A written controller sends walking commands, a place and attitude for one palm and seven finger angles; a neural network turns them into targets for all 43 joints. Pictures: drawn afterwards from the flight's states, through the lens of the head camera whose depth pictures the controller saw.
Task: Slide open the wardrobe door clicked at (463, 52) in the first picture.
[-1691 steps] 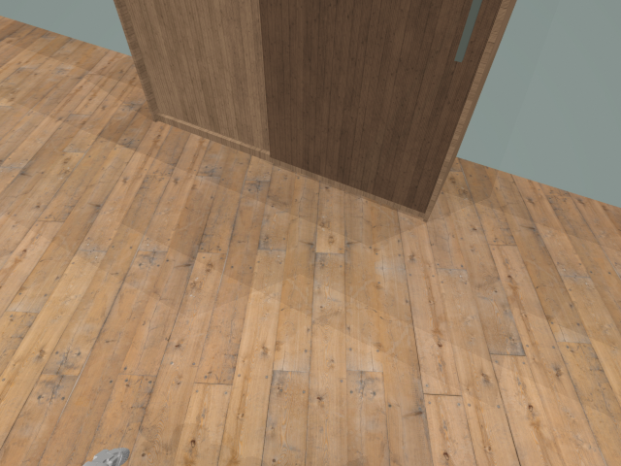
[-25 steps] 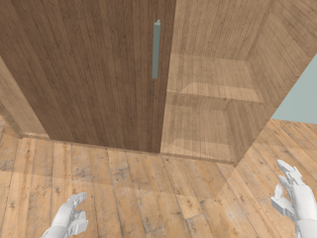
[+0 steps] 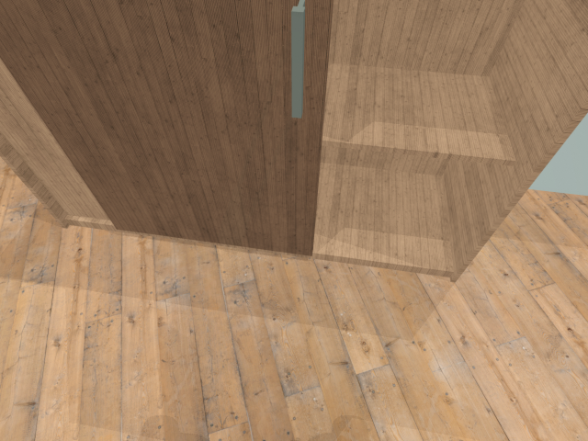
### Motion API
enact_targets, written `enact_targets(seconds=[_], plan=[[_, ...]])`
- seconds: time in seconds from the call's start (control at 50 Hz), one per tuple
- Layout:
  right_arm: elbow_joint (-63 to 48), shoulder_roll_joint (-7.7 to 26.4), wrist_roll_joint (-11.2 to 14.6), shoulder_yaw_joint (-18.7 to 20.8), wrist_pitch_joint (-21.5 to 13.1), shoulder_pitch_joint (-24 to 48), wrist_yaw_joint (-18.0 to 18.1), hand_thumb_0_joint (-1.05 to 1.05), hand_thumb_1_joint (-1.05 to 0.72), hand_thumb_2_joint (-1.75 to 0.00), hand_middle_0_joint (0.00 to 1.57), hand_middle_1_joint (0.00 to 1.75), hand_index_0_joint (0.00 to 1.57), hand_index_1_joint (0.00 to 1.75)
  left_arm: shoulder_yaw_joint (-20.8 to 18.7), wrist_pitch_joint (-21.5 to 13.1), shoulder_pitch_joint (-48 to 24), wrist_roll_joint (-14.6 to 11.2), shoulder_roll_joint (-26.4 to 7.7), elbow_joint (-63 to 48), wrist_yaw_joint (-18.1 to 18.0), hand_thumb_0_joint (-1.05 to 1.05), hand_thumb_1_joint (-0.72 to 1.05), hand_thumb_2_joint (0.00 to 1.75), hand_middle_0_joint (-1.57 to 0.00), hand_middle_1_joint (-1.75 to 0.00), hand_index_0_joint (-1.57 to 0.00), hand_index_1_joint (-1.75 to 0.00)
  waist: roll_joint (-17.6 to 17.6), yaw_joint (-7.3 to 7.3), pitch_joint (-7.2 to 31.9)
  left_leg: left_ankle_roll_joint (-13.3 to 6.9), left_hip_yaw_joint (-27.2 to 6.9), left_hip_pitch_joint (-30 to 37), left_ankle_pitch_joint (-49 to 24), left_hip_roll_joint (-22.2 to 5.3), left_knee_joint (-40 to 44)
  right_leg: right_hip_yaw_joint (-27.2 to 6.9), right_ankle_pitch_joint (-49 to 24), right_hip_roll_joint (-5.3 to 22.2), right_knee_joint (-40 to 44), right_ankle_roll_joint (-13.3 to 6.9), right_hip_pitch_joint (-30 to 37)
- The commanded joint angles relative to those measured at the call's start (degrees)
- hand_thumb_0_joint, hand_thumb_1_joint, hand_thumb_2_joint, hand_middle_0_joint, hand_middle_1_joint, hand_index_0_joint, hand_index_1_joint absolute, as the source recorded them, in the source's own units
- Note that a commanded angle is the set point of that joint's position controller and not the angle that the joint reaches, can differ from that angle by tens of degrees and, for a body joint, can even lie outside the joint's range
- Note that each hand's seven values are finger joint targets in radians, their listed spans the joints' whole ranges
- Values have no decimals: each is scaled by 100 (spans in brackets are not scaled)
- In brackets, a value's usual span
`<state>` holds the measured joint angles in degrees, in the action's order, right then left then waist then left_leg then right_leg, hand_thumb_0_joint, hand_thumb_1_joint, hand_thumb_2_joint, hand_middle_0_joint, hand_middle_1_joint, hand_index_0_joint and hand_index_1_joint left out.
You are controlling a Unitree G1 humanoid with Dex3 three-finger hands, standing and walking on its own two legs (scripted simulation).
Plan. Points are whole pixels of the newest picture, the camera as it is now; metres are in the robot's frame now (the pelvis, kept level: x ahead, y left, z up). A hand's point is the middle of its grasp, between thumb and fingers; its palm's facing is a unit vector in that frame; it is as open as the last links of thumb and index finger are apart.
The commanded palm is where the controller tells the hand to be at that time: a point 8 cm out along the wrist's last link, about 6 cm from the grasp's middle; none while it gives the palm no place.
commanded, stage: let the arm hang, fingers relaxed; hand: right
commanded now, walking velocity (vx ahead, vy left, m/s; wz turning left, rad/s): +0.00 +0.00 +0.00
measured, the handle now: (299, 63) +0.80 +0.04 +0.08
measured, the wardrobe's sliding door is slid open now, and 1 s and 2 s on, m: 0.54 0.54 0.54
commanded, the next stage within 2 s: look to check the result in 0.48 s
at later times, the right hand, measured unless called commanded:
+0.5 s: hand out of the picture +0.05 -0.18 -0.18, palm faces -0.03 +0.98 -0.18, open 7.3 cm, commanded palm none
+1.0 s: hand out of the picture +0.05 -0.18 -0.18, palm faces -0.02 +0.99 -0.17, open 7.4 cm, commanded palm none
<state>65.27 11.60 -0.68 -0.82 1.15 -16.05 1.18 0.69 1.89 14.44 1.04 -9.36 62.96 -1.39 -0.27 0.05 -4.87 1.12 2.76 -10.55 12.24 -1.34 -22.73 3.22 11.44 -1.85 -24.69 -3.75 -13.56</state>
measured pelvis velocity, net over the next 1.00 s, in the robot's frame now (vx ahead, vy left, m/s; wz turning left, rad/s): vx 0.03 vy -0.01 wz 0.01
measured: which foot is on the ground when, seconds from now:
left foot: down 0.00-1.00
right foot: down 0.00-1.00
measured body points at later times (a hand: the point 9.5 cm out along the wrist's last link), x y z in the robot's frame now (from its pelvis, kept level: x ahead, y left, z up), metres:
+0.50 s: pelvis +0.01 -0.01 +0.00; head +0.04 -0.02 +0.45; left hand +0.04 +0.22 -0.15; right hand +0.05 -0.24 -0.16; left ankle +0.00 +0.13 -0.74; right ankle +0.02 -0.07 -0.74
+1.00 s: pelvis +0.03 -0.01 +0.00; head +0.06 -0.02 +0.45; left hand +0.05 +0.22 -0.15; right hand +0.05 -0.23 -0.17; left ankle +0.00 +0.13 -0.74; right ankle +0.02 -0.07 -0.74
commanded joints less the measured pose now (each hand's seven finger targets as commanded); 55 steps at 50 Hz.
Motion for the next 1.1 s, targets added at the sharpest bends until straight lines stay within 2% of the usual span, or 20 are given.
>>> enact_targets(seconds=[0.0, 0.04, 0.06, 0.12, 0.24, 0.38, 0.42, 0.54, 0.56, 0.62, 0.66, 0.74, 0.76, 0.84, 0.88, 1.04, 1.08], plan=[[-198, 433, -22, 74, -128, -38, 55, 0, -90, -90, 20, 30, 20, 30, -157, -168, 110, 16, -681, -199, -41, 0, 90, 90, -20, -30, -20, -30, 149, 18, 312, -154, -452, -3, 98, -456, 346, -897, 72, 797, 722, 45, 50], [-176, 399, -28, 74, -126, -34, 61, 0, -90, -90, 20, 30, 20, 30, -153, -177, 98, 18, -647, -153, -41, 0, 90, 90, -20, -30, -20, -30, 69, 10, 222, -145, -456, -45, 85, -449, 325, -910, 77, 796, 767, 39, 10], [-171, 426, -39, 81, -130, -52, 70, 0, -90, -90, 20, 30, 20, 30, -153, -181, 104, 12, -669, -138, -36, 0, 90, 90, -20, -30, -20, -30, 122, -1, 301, -136, -447, -2, 37, -451, 308, -912, -20, 802, 734, 36, 59], [-175, 376, -38, 82, -125, 50, 76, 0, -90, -90, 20, 30, 20, 30, -148, -189, 69, 26, -625, -79, -34, 0, 90, 90, -20, -30, -20, -30, 169, 11, 150, -125, -455, -79, 63, -457, 302, -917, -1, 800, 808, 41, 34], [-196, 386, -47, 115, -128, 122, 73, 0, -90, -90, 20, 30, 20, 30, -137, -222, -24, 32, -631, -53, -28, 0, 90, 90, -20, -30, -20, -30, -140, -12, 197, -103, -433, 32, -68, -470, 287, -921, -140, 800, 871, 47, 52], [-214, 426, -39, 119, -161, 224, 80, 0, -90, -90, 20, 30, 20, 30, -141, -251, -85, 11, -646, -34, -30, 0, 90, 90, -20, -30, -20, -30, 54, 18, 361, -83, -468, 134, -412, -519, 336, -838, -776, 805, 743, 70, 351], [-205, 423, -34, 112, -158, 250, 80, 0, -90, -90, 20, 30, 20, 30, -136, -246, -105, 13, -648, -24, -32, 0, 90, 90, -20, -30, -20, -30, 50, 17, 267, -80, -470, 99, -399, -520, 362, -830, -781, 802, 769, 79, 367], [-169, 424, -33, 119, -157, 226, 81, 0, -90, -90, 20, 30, 20, 30, -134, -260, -95, 4, -670, 13, -43, 0, 90, 90, -20, -30, -20, -30, -38, 24, 347, -69, -453, 210, -481, -535, 386, -808, -990, 816, 768, 81, 482], [-173, 448, -34, 119, -166, 184, 88, 0, -90, -90, 20, 30, 20, 30, -132, -261, -82, -8, -699, 1, -44, 0, 90, 90, -20, -30, -20, -30, 86, 17, 420, -65, -449, 268, -558, -531, 385, -804, -1127, 818, 706, 77, 529], [-137, 420, -24, 118, -162, 217, 89, 0, -90, -90, 20, 30, 20, 30, -127, -273, -92, -5, -681, 51, -58, 0, 90, 90, -20, -30, -20, -30, 75, 29, 385, -57, -435, 270, -644, -547, 365, -788, -1312, 816, 695, 84, 587], [-119, 413, -29, 119, -165, 151, 95, 0, -90, -90, 20, 30, 20, 30, -132, -265, -86, -14, -686, 43, -60, 0, 90, 90, -20, -30, -20, -30, 128, 17, 417, -59, -434, 290, -652, -545, 393, -787, -1356, 816, 654, 75, 625], [-80, 387, -22, 117, -152, 148, 91, 0, -90, -90, 20, 30, 20, 30, -124, -268, -104, -8, -656, 85, -70, 0, 90, 90, -20, -30, -20, -30, -23, 23, 343, -61, -424, 276, -606, -557, 409, -780, -1304, 809, 703, 80, 633], [-79, 410, -28, 115, -163, 110, 99, 0, -90, -90, 20, 30, 20, 30, -128, -262, -89, -18, -674, 69, -67, 0, 90, 90, -20, -30, -20, -30, 153, 18, 387, -61, -431, 301, -694, -557, 419, -777, -1412, 812, 656, 73, 675], [-59, 372, -17, 109, -157, 109, 99, 0, -90, -90, 20, 30, 20, 30, -125, -269, -94, -13, -644, 113, -79, 0, 90, 90, -20, -30, -20, -30, -9, 25, 322, -69, -426, 306, -715, -573, 418, -769, -1457, 799, 664, 78, 677], [-56, 386, -22, 104, -160, 112, 101, 0, -90, -90, 20, 30, 20, 30, -127, -263, -82, -18, -642, 113, -73, 0, 90, 90, -20, -30, -20, -30, 100, 35, 266, -68, -437, 299, -691, -572, 441, -765, -1369, 801, 680, 79, 640], [-63, 367, -14, 119, -157, 89, 104, 0, -90, -90, 20, 30, 20, 30, -126, -285, -49, -13, -654, 132, -91, 0, 90, 90, -20, -30, -20, -30, -9, 20, 374, -66, -406, 414, -822, -570, 391, -747, -1674, 810, 641, 84, 701], [-54, 393, -10, 121, -165, 61, 108, 0, -90, -90, 20, 30, 20, 30, -129, -288, -47, -20, -659, 129, -88, 0, 90, 90, -20, -30, -20, -30, 63, 17, 450, -69, -402, 452, -881, -588, 390, -750, -1737, 804, 603, 82, 749]])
